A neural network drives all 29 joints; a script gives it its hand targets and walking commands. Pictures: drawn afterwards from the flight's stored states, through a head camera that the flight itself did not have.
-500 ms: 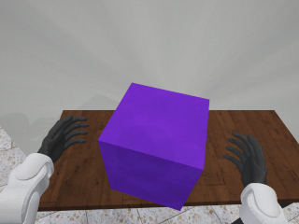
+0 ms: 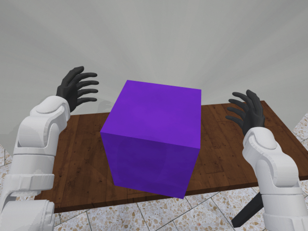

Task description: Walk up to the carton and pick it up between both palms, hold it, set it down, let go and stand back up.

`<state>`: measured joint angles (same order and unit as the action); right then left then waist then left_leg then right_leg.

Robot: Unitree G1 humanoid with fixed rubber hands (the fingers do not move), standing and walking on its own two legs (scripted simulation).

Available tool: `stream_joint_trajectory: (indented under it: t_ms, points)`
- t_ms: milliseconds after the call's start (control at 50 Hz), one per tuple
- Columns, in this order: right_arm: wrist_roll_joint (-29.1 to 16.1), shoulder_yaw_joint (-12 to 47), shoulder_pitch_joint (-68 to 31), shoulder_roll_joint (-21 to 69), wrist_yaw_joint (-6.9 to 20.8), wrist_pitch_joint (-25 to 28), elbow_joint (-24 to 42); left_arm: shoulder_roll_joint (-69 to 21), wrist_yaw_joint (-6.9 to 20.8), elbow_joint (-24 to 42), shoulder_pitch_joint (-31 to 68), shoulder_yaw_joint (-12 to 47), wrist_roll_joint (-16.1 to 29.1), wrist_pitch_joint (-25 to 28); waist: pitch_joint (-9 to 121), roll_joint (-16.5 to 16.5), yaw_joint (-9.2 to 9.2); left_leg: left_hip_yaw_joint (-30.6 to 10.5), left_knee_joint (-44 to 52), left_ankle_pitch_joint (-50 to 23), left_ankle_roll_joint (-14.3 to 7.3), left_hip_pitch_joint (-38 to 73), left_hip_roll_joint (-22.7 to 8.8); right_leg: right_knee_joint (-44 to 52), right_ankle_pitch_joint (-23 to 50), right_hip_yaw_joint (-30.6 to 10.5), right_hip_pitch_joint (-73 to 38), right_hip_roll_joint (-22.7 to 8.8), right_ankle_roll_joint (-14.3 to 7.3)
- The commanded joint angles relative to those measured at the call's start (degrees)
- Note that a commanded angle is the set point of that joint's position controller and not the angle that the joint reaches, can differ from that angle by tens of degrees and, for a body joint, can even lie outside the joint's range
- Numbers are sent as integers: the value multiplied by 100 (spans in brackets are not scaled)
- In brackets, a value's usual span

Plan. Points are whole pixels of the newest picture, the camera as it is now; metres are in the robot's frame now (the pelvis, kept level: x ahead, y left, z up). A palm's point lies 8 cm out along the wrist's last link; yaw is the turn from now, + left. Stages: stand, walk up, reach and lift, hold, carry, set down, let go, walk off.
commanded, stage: reach and lift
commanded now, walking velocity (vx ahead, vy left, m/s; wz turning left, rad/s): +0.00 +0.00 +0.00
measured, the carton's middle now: (155, 140) +0.38 -0.02 +0.05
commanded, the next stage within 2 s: none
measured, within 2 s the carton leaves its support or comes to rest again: neither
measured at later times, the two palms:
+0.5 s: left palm (78, 78) +0.45 +0.16 +0.22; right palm (242, 97) +0.36 -0.22 +0.20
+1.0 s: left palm (96, 101) +0.45 +0.14 +0.14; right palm (231, 122) +0.35 -0.21 +0.13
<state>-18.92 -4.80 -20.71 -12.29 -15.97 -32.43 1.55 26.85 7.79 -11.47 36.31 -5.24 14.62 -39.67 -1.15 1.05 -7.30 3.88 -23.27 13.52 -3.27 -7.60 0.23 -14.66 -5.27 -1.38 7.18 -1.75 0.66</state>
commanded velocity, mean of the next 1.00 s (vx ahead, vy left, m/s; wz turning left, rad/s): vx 0.00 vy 0.00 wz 0.00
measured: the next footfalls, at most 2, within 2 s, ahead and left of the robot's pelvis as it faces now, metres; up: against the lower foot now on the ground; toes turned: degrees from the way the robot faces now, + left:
none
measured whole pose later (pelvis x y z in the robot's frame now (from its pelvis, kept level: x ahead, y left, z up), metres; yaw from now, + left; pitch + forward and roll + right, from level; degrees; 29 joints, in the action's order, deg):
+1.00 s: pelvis +0.01 -0.03 +0.00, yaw +2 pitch +0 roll -2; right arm -11.3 -3.0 -33.1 -0.3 -18.8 -14.5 -31.4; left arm 22.0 7.3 -51.1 47.5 -1.3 9.6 -14.6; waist 2.9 2.5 -11.3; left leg 1.3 -26.4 15.0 -1.0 -11.8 -1.6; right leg -18.2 -7.6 1.0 10.8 -0.1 1.5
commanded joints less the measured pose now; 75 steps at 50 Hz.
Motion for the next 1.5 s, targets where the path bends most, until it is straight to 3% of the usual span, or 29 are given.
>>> stream_joint_trajectory:
  t_ms: [0,140,240,380,560,700,720,740,760,780,800,820,860,880,900,940,960,1040,1100,1180,1260,1360,1480]
  points:
    - [15,-120,-2476,-515,-10,187,139,1014,82,-353,2527,-166,-23,351,1617,-292,-73,-336,949,-155,41,-678,-266,-346,736,43,-1399,340,-328]
    - [-199,155,-3083,-220,-227,194,-297,1320,198,-928,3055,-214,-103,486,1892,-179,-82,-142,742,-719,41,-315,17,-410,1524,21,-1582,277,-239]
    - [-246,203,-3432,-79,-490,224,-326,1522,242,-998,3365,-223,-74,547,2276,-127,-186,-39,599,-995,100,-126,135,-509,2508,-4,-1848,235,-32]
    - [-366,298,-3605,54,-782,200,-711,1499,277,-1350,3448,-111,-104,561,2324,-349,-314,5,597,-1084,217,-147,133,-564,3075,77,-1976,204,37]
    - [-409,392,-2813,230,-832,502,-1077,975,307,-1473,2785,7,-306,831,1712,-725,-242,-90,430,-1531,434,369,-34,-283,2118,338,-1295,393,-227]
    - [318,-58,-3085,417,-521,1193,-751,787,-43,-1192,3235,33,-179,1529,2164,-775,-208,-131,216,-1174,519,510,-52,-219,1173,487,-489,445,-168]
    - [684,-499,-3735,374,-435,1313,-856,897,-128,-1543,4171,258,-37,1823,2961,-911,-554,-200,279,-614,508,257,-181,-382,659,556,-503,510,-166]
    - [716,-401,-3601,394,-366,1445,-411,757,-279,-991,4054,406,85,2028,3508,-1075,-442,-246,270,-621,491,364,-233,-549,1057,578,-774,548,-205]
    - [880,-449,-3626,499,-292,1482,-878,717,-348,-1567,4115,472,90,2164,3220,-1100,-529,-302,250,-373,471,183,-257,-559,823,548,-542,504,-212]
    - [984,-309,-3381,662,-234,1555,-1165,502,-356,-2054,3735,503,45,2301,3076,-911,-506,-350,244,-185,384,119,-275,-574,779,533,-505,477,-204]
    - [981,-197,-3200,728,-216,1664,-1179,397,-341,-2085,3492,519,19,2422,3224,-808,-477,-340,145,-588,375,244,-254,-590,1059,528,-515,473,-211]
    - [1014,-126,-2994,851,-205,1712,-1904,296,-270,-2806,3280,487,-117,2510,2757,-756,-527,-398,79,-680,354,155,-252,-545,911,492,-356,441,-226]
    - [886,64,-2810,839,-235,1883,-2369,251,-119,-3067,3036,277,-359,2692,2563,-670,-423,-375,17,-1130,358,187,-191,-489,1040,455,-403,401,-212]
    - [863,180,-2673,915,-253,1908,-2974,169,-30,-3682,2820,241,-517,2718,1937,-624,-432,-386,51,-1039,319,30,-170,-436,871,425,-354,378,-213]
    - [761,201,-2800,795,-282,2002,-2845,201,11,-3454,2867,152,-610,2759,1994,-607,-353,-336,99,-1123,315,29,-141,-437,1015,436,-463,388,-200]
    - [637,274,-2857,774,-330,2103,-3200,139,52,-3699,2906,134,-748,2733,1494,-652,-341,-302,157,-1187,352,-10,-121,-406,1023,416,-438,402,-175]
    - [584,226,-2930,719,-356,2219,-2954,142,30,-3344,3029,122,-772,2764,1706,-765,-322,-262,147,-1362,423,151,-108,-426,1158,442,-484,422,-165]
    - [662,172,-3069,806,-356,2635,-3045,58,-87,-3390,3289,179,-799,2937,1760,-897,-305,-140,46,-1470,521,387,-58,-397,1103,478,-239,440,-124]
    - [734,236,-3024,954,-397,2903,-2975,-91,-118,-3445,3186,226,-757,3120,2035,-642,-324,-114,-5,-1384,438,340,-39,-449,1364,443,-305,411,-77]
    - [683,441,-2868,1070,-513,3189,-2641,-201,-123,-3101,2978,232,-694,3253,2810,-415,-331,-106,-211,-2022,413,420,3,-584,2297,406,-679,409,22]
    - [648,681,-2765,1241,-613,3248,-2306,-266,-121,-2867,2855,293,-602,3265,3217,-191,-332,-93,-230,-2049,327,279,52,-647,2780,357,-947,366,93]
    - [664,653,-2744,1221,-692,3181,-2522,-382,-92,-2955,2792,187,-795,3054,2629,-297,-234,-51,-58,-1668,354,240,5,-509,2093,422,-679,384,82]
    - [777,349,-3198,1345,-740,3110,-3378,-713,-298,-3101,3455,389,-937,2952,1894,-887,-274,-48,100,-932,475,267,-165,-336,697,585,136,423,-57]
